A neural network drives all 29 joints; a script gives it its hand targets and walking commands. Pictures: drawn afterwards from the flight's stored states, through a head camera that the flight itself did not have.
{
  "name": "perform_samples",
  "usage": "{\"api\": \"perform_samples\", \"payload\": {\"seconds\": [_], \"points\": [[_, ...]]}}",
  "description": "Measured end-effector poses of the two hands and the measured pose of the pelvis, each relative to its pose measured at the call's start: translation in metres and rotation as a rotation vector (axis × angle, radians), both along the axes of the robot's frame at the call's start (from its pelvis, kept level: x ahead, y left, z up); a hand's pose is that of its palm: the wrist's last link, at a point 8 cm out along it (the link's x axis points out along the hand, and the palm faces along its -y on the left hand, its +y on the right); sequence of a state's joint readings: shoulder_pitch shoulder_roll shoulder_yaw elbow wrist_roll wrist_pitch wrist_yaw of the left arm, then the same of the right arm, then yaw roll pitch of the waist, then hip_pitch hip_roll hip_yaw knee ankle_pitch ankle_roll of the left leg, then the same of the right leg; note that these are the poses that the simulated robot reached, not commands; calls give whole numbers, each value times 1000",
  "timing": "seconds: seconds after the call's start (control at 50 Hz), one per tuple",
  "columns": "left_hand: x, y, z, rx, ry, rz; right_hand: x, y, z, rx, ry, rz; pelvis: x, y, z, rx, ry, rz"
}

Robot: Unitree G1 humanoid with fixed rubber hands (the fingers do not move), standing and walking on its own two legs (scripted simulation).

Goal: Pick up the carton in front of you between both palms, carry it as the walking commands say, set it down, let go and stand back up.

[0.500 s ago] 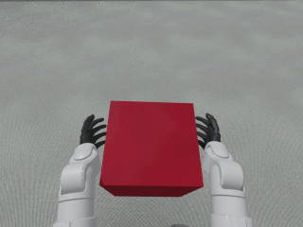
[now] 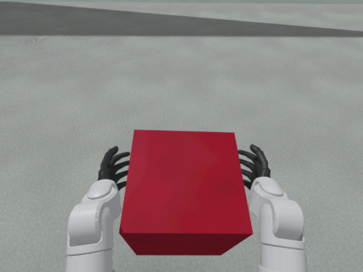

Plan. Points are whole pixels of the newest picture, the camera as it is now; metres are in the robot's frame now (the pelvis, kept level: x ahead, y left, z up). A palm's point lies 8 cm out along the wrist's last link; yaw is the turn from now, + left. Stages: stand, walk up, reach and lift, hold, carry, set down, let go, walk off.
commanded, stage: carry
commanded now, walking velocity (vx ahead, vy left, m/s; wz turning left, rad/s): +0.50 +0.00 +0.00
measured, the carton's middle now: (181, 198) +0.29 +0.01 +0.01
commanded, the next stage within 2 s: none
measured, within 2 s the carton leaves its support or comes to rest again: neither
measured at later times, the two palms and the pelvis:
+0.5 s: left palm (131, 107) +0.51 +0.15 +0.09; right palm (241, 109) +0.51 -0.15 +0.10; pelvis +0.30 +0.00 +0.00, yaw -1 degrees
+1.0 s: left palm (151, 53) +0.81 +0.12 +0.10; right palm (233, 54) +0.81 -0.18 +0.10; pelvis +0.59 -0.03 +0.00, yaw +0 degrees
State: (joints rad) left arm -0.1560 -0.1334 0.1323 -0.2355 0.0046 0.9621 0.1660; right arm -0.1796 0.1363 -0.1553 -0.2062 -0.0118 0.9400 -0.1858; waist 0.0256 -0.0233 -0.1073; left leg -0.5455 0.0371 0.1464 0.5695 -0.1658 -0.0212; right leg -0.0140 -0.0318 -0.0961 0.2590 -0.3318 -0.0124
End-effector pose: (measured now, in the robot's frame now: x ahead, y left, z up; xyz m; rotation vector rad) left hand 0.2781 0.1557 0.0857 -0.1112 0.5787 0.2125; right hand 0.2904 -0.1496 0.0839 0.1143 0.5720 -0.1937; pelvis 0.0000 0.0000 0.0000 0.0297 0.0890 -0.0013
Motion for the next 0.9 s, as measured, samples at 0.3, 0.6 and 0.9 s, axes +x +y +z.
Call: {"api": "perform_samples", "payload": {"seconds": [0.3,0.6,0.9], "points": [[122,10,-10,-17,94,-124,88,15,-3,-8,93,-60,170,32,9,-53,-15,-36],[307,-28,-9,30,19,-34,298,-25,-13,23,16,23,366,-23,-25,-45,-49,16],[462,-41,18,22,43,-13,461,-37,14,19,37,57,524,-39,11,-1,-24,17]]}}
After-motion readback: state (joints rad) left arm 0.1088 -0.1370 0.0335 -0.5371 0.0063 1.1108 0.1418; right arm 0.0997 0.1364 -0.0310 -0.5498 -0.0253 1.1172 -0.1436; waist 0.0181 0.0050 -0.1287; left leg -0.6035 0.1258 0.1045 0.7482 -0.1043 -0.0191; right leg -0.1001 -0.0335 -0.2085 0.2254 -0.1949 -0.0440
